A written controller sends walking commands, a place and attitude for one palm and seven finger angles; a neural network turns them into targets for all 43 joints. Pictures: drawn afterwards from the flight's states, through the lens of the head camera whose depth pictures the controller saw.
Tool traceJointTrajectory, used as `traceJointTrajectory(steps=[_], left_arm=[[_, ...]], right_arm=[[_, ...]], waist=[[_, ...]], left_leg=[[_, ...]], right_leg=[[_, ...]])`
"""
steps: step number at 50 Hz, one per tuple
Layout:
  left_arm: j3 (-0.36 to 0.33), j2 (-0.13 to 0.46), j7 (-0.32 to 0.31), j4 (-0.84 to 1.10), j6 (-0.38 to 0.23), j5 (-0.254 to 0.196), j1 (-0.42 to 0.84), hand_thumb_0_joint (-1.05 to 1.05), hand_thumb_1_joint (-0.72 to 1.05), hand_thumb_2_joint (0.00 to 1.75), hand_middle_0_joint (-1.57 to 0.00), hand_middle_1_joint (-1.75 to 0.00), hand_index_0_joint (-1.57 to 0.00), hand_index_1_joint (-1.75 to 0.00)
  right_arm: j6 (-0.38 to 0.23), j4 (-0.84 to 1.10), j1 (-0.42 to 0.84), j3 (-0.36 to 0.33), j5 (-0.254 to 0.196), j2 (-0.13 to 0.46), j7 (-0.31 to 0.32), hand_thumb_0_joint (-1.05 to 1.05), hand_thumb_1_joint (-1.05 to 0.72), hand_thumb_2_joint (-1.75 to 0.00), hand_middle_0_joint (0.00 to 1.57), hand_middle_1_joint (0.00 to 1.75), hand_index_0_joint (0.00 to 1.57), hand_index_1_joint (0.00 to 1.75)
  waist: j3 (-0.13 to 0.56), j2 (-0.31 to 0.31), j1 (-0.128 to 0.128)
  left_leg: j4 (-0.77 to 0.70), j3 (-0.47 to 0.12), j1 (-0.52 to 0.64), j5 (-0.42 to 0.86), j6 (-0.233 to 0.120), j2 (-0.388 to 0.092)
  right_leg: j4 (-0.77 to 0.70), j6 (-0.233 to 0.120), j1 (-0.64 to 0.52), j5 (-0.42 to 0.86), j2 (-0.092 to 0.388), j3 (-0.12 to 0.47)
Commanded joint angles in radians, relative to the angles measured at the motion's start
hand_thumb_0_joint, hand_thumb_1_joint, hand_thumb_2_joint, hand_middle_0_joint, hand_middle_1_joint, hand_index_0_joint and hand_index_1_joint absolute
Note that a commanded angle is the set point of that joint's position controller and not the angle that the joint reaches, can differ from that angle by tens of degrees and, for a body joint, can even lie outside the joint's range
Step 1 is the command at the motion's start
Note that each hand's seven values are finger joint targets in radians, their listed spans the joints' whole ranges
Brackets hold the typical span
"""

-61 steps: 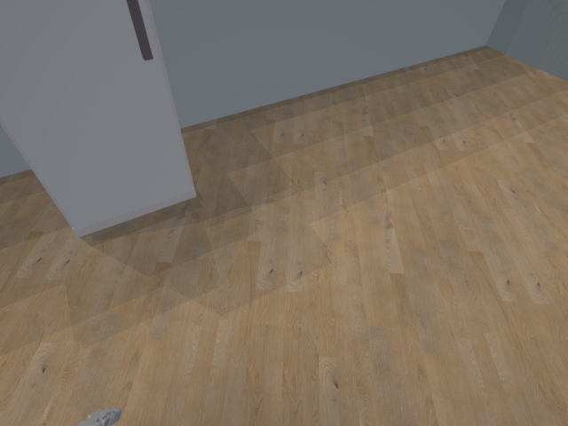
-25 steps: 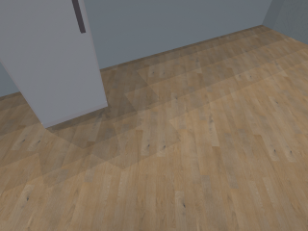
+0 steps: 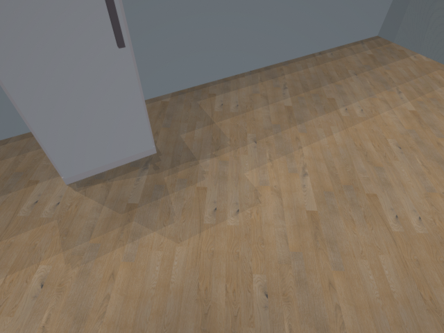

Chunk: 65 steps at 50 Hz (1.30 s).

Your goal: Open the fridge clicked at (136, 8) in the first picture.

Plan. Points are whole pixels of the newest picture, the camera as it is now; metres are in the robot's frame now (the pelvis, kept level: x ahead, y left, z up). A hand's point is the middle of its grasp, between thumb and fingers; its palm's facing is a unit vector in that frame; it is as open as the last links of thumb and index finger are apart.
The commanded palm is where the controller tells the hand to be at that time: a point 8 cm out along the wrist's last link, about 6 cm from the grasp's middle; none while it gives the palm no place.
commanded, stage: look at it before walking up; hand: right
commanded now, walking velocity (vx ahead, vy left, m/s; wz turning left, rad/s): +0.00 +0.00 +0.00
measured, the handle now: out of the picture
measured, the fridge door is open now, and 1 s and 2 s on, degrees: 0 0 0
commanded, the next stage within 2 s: walk to a spot facing it in 0.22 s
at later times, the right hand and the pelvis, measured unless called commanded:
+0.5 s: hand out of the picture +0.06 -0.23 -0.17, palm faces -0.05 +0.96 -0.28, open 7.4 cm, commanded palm none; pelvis +0.02 +0.00 +0.00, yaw +3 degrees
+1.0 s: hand (285, 319) +0.20 -0.12 -0.18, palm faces -0.23 +0.96 -0.17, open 7.4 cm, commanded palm none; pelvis +0.16 +0.05 -0.01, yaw +15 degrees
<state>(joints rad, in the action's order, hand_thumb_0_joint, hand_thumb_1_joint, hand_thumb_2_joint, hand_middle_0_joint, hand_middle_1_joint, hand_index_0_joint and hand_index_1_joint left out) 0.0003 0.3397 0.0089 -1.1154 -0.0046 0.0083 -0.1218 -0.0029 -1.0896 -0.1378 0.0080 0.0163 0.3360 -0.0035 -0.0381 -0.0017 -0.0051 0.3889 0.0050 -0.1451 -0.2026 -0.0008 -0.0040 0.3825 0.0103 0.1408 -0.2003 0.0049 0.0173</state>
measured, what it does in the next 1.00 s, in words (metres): walks ahead, turning left: left foot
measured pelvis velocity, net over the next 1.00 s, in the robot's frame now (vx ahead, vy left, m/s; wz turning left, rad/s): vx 0.16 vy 0.05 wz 0.27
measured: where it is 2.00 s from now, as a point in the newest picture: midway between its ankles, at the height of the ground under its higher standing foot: (207, 262)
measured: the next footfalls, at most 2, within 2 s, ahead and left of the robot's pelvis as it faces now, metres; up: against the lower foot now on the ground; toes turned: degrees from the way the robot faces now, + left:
left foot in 0.76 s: +0.15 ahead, +0.15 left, +0.00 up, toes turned +16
right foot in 1.16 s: +0.39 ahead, -0.03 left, +0.00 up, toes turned +9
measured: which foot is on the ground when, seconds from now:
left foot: down 0.00-0.56, up 0.58-0.74, down 0.76-1.00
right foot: down 0.00-0.76, up 0.78-1.00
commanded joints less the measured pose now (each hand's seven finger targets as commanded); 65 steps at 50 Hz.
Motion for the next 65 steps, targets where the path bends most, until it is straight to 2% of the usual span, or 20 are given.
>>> traceJointTrajectory(steps=[1, 16, 18, 23, 26, 29, 33, 36, 37, 38, 39, 40, 44, 53, 56, 57, 58, 59, 62, 65], left_arm=[[-0.037, 0.203, -0.019, 0.065, -0.027, -0.001, 0.059, 0.0, 0.9, 0.9, -0.2, -0.3, -0.2, -0.3], [-0.037, 0.206, -0.018, 0.063, -0.026, 0.0, 0.059, 0.0, 0.9, 0.9, -0.2, -0.3, -0.2, -0.3], [-0.012, 0.091, -0.016, 0.04, -0.012, 0.008, -0.003, 0.0, 0.9, 0.9, -0.2, -0.3, -0.2, -0.3], [-0.036, 0.101, -0.014, 0.075, 0.003, 0.019, -0.063, 0.0, 0.9, 0.9, -0.2, -0.3, -0.2, -0.3], [-0.054, 0.116, -0.019, 0.084, -0.015, 0.017, -0.131, 0.0, 0.9, 0.9, -0.2, -0.3, -0.2, -0.3], [-0.084, 0.155, -0.029, 0.07, -0.045, 0.01, -0.256, 0.0, 0.9, 0.9, -0.2, -0.3, -0.2, -0.3], [-0.076, 0.097, -0.03, 0.089, -0.057, 0.021, -0.182, 0.0, 0.9, 0.9, -0.2, -0.3, -0.2, -0.3], [-0.074, 0.083, -0.026, 0.099, -0.054, 0.017, -0.119, 0.0, 0.9, 0.9, -0.2, -0.3, -0.2, -0.3], [-0.063, 0.028, -0.015, 0.115, -0.055, 0.002, -0.126, 0.0, 0.9, 0.9, -0.2, -0.3, -0.2, -0.3], [-0.046, -0.032, -0.007, 0.172, -0.063, 0.001, -0.079, 0.0, 0.9, 0.9, -0.2, -0.3, -0.2, -0.3], [-0.054, -0.004, -0.008, 0.184, -0.062, 0.006, -0.037, 0.0, 0.9, 0.9, -0.2, -0.3, -0.2, -0.3], [-0.061, -0.013, -0.006, 0.176, -0.063, 0.005, -0.027, 0.0, 0.9, 0.9, -0.2, -0.3, -0.2, -0.3], [-0.064, -0.063, 0.004, 0.129, -0.035, 0.02, -0.108, 0.0, 0.9, 0.9, -0.2, -0.3, -0.2, -0.3], [-0.06, -0.103, 0.021, 0.195, -0.054, 0.01, -0.01, 0.0, 0.9, 0.9, -0.2, -0.3, -0.2, -0.3], [-0.071, -0.07, 0.007, 0.153, -0.071, 0.013, -0.146, 0.0, 0.9, 0.9, -0.2, -0.3, -0.2, -0.3], [-0.086, -0.011, -0.006, 0.111, -0.078, 0.017, -0.286, 0.0, 0.9, 0.9, -0.2, -0.3, -0.2, -0.3], [-0.116, 0.111, -0.016, 0.084, -0.082, 0.034, -0.409, 0.0, 0.9, 0.9, -0.2, -0.3, -0.2, -0.3], [-0.112, 0.125, -0.02, 0.082, -0.066, 0.023, -0.447, 0.0, 0.9, 0.9, -0.2, -0.3, -0.2, -0.3], [-0.069, -0.038, -0.031, 0.117, -0.081, 0.021, -0.262, 0.0, 0.9, 0.9, -0.2, -0.3, -0.2, -0.3], [-0.061, -0.081, -0.037, 0.104, -0.1, 0.015, -0.234, 0.0, 0.9, 0.9, -0.2, -0.3, -0.2, -0.3]], right_arm=[[-0.025, 0.067, 0.041, -0.044, -0.006, 0.213, 0.014, 0.0, -0.9, -0.9, 0.2, 0.3, 0.2, 0.3], [-0.025, 0.063, 0.036, -0.042, -0.005, 0.214, 0.014, 0.0, -0.9, -0.9, 0.2, 0.3, 0.2, 0.3], [-0.004, 0.041, -0.027, -0.022, -0.005, 0.102, 0.016, 0.0, -0.9, -0.9, 0.2, 0.3, 0.2, 0.3], [0.024, 0.086, -0.081, -0.052, 0.007, 0.118, -0.01, 0.0, -0.9, -0.9, 0.2, 0.3, 0.2, 0.3], [0.014, 0.126, -0.081, -0.062, 0.005, 0.086, -0.02, 0.0, -0.9, -0.9, 0.2, 0.3, 0.2, 0.3], [-0.01, 0.199, 0.034, -0.063, 0.003, 0.027, -0.031, 0.0, -0.9, -0.9, 0.2, 0.3, 0.2, 0.3], [-0.016, 0.2, -0.008, -0.072, 0.004, -0.027, -0.044, 0.0, -0.9, -0.9, 0.2, 0.3, 0.2, 0.3], [-0.022, 0.105, -0.282, -0.083, 0.008, -0.035, -0.045, 0.0, -0.9, -0.9, 0.2, 0.3, 0.2, 0.3], [-0.037, 0.06, -0.428, -0.106, 0.016, 0.065, -0.029, 0.0, -0.9, -0.9, 0.2, 0.3, 0.2, 0.3], [-0.05, 0.044, -0.503, -0.121, 0.006, 0.151, -0.01, 0.0, -0.9, -0.9, 0.2, 0.3, 0.2, 0.3], [-0.048, 0.053, -0.481, -0.12, -0.007, 0.14, 0.006, 0.0, -0.9, -0.9, 0.2, 0.3, 0.2, 0.3], [-0.045, 0.074, -0.406, -0.116, -0.006, 0.117, 0.01, 0.0, -0.9, -0.9, 0.2, 0.3, 0.2, 0.3], [-0.051, 0.119, -0.199, -0.088, 0.014, 0.021, 0.016, 0.0, -0.9, -0.9, 0.2, 0.3, 0.2, 0.3], [-0.064, 0.066, -0.267, -0.087, 0.012, 0.015, 0.013, 0.0, -0.9, -0.9, 0.2, 0.3, 0.2, 0.3], [-0.059, 0.069, -0.228, -0.092, 0.006, 0.006, 0.013, 0.0, -0.9, -0.9, 0.2, 0.3, 0.2, 0.3], [-0.058, 0.077, -0.224, -0.091, 0.001, -0.023, 0.009, 0.0, -0.9, -0.9, 0.2, 0.3, 0.2, 0.3], [-0.052, 0.093, -0.271, -0.084, -0.009, -0.091, -0.001, 0.0, -0.9, -0.9, 0.2, 0.3, 0.2, 0.3], [-0.055, 0.124, -0.227, -0.077, 0.0, -0.082, 0.0, 0.0, -0.9, -0.9, 0.2, 0.3, 0.2, 0.3], [-0.046, 0.106, -0.132, -0.095, 0.012, -0.076, -0.015, 0.0, -0.9, -0.9, 0.2, 0.3, 0.2, 0.3], [-0.012, 0.084, -0.192, -0.094, 0.017, -0.123, -0.023, 0.0, -0.9, -0.9, 0.2, 0.3, 0.2, 0.3]], waist=[[0.058, -0.001, 0.002], [0.055, -0.004, 0.002], [0.066, -0.004, 0.003], [-0.075, -0.05, 0.002], [-0.101, 0.037, 0.032], [-0.066, 0.185, 0.094], [-0.076, 0.142, 0.029], [0.041, 0.033, -0.102], [0.104, -0.2, -0.158], [0.081, -0.405, -0.163], [0.053, -0.275, -0.151], [0.017, -0.148, -0.12], [-0.06, -0.072, 0.003], [-0.039, -0.12, -0.028], [-0.006, -0.051, 0.043], [0.071, 0.064, 0.1], [0.16, 0.354, 0.12], [0.139, 0.363, 0.122], [-0.042, 0.097, 0.054], [-0.024, 0.082, -0.005]], left_leg=[[-0.078, -0.108, -0.005, 0.084, -0.028, -0.12], [-0.088, -0.11, -0.006, 0.081, -0.028, -0.118], [-0.079, -0.122, -0.021, -0.043, -0.017, -0.106], [-0.082, -0.22, -0.184, -0.428, -0.063, -0.078], [0.072, -0.179, -0.32, -0.391, -0.067, -0.017], [0.494, -0.016, -0.571, -0.311, -0.014, -0.011], [0.418, 0.018, -0.417, -0.29, -0.008, -0.088], [0.152, 0.137, 0.042, -0.044, -0.026, 0.016], [0.028, -0.097, 0.253, -0.158, -0.081, -0.139], [-0.148, -0.577, 0.279, -0.155, -0.179, -0.373], [-0.184, -0.629, 0.26, -0.154, -0.228, -0.403], [-0.175, -0.552, 0.2, -0.236, -0.255, -0.389], [-0.21, -0.318, -0.148, -0.251, -0.197, -0.279], [-0.147, -0.19, -0.02, 0.007, -0.166, -0.21], [0.014, -0.141, -0.103, 0.074, -0.127, -0.153], [0.23, -0.096, -0.191, 0.101, -0.096, -0.092], [0.57, 0.042, -0.397, -0.225, -0.04, 0.035], [0.756, -0.005, -0.478, -0.372, -0.04, 0.035], [0.901, -0.047, -0.514, -0.13, -0.028, -0.089], [0.889, -0.02, -0.451, -0.029, -0.003, -0.088]], right_leg=[[-0.064, -0.035, -0.001, 0.109, 0.109, 0.087], [-0.073, -0.034, -0.011, 0.107, 0.11, 0.087], [-0.045, -0.015, -0.016, -0.002, 0.106, 0.051], [0.011, -0.025, 0.107, -0.386, 0.095, 0.019], [-0.034, -0.071, 0.029, -0.441, 0.167, 0.097], [-0.188, -0.216, -0.212, -0.223, 0.411, 0.313], [-0.117, -0.164, -0.089, 0.025, 0.369, 0.075], [0.217, -0.067, 0.107, 0.073, 0.232, -0.137], [0.522, -0.018, 0.31, -0.058, 0.154, -0.218], [0.781, 0.015, 0.544, -0.37, 0.047, -0.183], [0.857, 0.0, 0.59, -0.354, 0.088, -0.077], [0.869, -0.004, 0.603, -0.278, 0.129, -0.057], [0.733, 0.02, 0.415, -0.149, 0.158, -0.061], [0.308, 0.025, 0.334, -0.035, 0.1, -0.125], [0.137, 0.014, 0.055, 0.014, 0.063, -0.148], [0.081, -0.005, -0.154, -0.023, 0.121, -0.069], [-0.043, -0.082, -0.328, -0.123, 0.405, 0.3], [-0.158, -0.127, -0.29, -0.231, 0.492, 0.452], [-0.18, -0.087, -0.051, -0.044, 0.416, 0.212], [-0.165, -0.029, 0.001, 0.168, 0.338, -0.039]])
